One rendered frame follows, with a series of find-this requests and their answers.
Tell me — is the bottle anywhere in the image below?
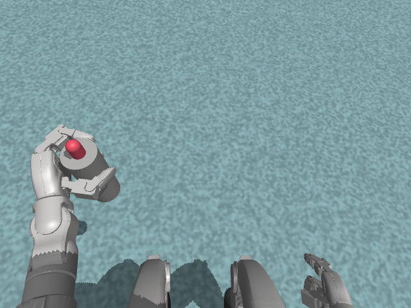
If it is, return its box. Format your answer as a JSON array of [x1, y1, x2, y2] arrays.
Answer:
[[60, 139, 120, 202]]

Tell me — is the left robot hand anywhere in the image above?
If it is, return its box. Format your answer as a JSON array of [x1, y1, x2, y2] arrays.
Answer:
[[30, 124, 116, 201]]

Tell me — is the right robot hand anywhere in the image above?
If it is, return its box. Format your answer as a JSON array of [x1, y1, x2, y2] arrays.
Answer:
[[301, 253, 352, 308]]

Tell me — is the left robot arm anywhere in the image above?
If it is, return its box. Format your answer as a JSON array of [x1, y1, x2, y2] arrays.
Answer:
[[16, 195, 79, 308]]

